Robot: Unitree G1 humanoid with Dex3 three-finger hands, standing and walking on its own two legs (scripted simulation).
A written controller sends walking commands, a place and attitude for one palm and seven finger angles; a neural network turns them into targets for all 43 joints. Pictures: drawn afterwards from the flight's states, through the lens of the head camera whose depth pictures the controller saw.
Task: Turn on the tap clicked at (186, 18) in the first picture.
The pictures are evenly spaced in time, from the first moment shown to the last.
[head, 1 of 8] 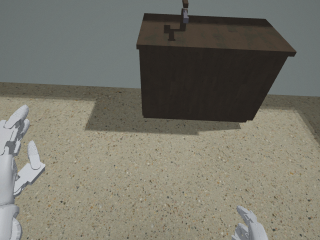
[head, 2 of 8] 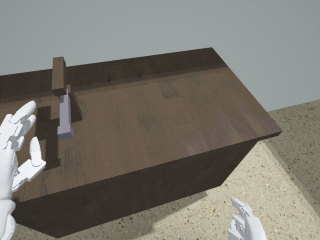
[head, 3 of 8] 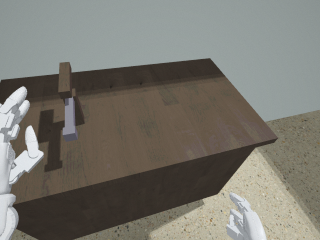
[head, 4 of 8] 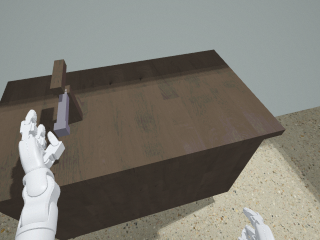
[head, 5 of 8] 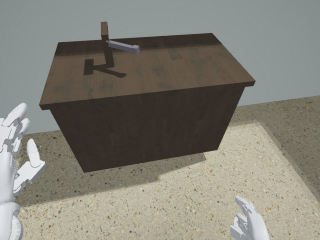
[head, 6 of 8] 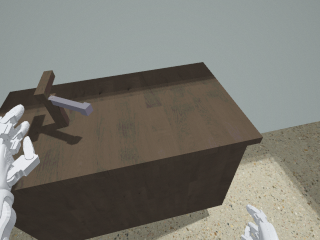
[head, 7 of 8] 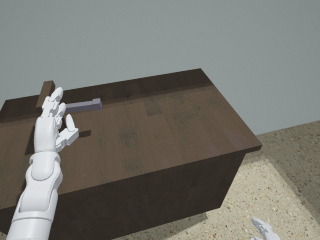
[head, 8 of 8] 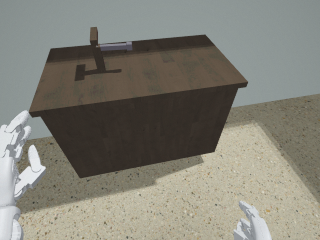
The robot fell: no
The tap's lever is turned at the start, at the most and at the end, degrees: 0 85 85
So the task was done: yes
